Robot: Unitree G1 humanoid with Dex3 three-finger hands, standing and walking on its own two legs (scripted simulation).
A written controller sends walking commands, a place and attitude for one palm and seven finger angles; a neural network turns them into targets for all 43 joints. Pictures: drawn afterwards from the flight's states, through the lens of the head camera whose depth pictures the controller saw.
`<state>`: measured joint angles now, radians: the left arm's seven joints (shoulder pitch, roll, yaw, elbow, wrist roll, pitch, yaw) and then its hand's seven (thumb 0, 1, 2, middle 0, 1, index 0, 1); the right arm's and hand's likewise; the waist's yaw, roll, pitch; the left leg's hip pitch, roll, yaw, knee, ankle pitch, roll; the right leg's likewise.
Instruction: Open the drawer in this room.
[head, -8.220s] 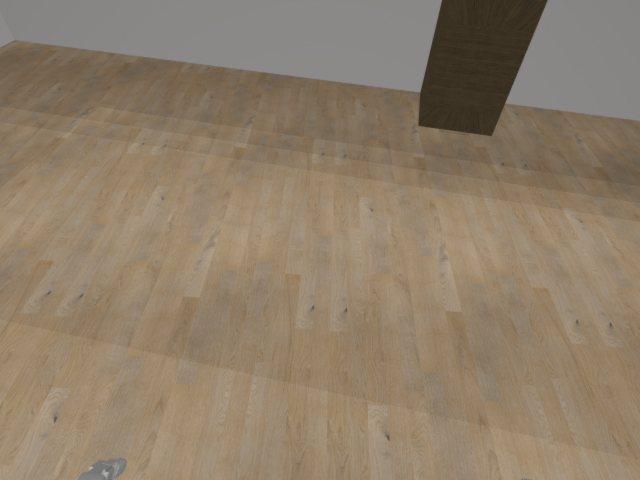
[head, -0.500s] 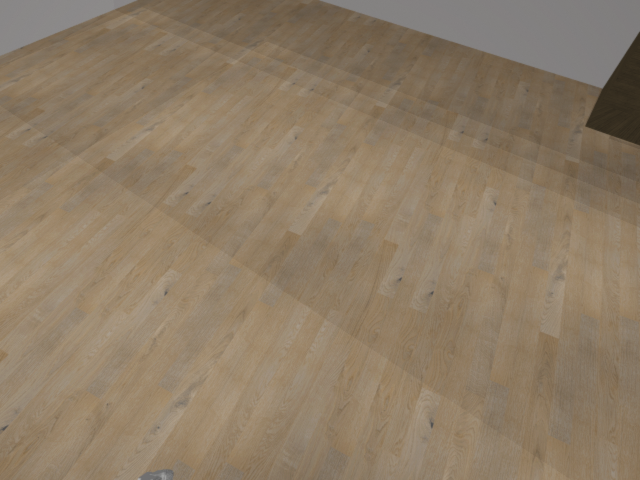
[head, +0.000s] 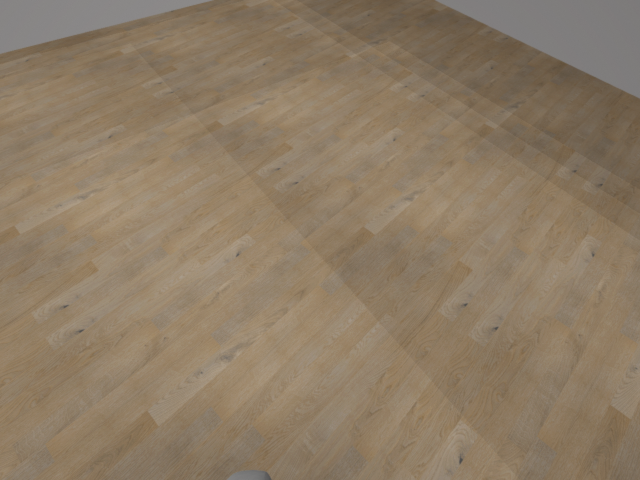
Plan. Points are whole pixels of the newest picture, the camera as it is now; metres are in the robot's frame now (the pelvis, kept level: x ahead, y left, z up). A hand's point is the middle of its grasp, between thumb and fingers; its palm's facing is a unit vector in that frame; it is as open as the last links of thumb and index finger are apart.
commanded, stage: turn or walk to find it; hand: left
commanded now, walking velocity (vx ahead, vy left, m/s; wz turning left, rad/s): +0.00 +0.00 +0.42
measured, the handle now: out of the picture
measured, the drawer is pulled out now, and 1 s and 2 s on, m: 0.00 0.00 0.00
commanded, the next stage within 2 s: none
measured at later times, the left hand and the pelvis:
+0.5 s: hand out of the picture +0.06 +0.24 -0.15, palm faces +0.19 -0.95 -0.26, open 7.4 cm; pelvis -0.01 +0.01 +0.01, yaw +10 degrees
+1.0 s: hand out of the picture -0.08 +0.16 -0.15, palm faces +0.45 -0.86 -0.26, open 7.3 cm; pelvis -0.03 -0.03 +0.01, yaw +25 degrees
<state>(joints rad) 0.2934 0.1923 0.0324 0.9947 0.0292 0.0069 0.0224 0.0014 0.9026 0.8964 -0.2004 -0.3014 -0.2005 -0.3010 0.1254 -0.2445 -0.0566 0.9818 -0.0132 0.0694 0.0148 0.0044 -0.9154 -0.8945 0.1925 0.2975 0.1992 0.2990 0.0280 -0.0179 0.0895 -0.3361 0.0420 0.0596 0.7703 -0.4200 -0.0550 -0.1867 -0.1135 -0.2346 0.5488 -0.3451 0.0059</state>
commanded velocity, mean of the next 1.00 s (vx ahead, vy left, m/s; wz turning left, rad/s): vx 0.00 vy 0.00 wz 0.42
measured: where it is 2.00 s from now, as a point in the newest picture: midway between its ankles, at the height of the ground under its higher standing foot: outside the picture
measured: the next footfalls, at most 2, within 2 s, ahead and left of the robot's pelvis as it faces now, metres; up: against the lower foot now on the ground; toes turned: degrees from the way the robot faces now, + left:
left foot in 0.04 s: +0.03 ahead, +0.12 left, +0.00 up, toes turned +7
right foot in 0.60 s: +0.04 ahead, -0.11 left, +0.00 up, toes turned +10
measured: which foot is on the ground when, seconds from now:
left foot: up 0.00-0.02, down 0.04-0.60, up 0.62-1.00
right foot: down 0.00-0.06, up 0.08-0.58, down 0.60-1.00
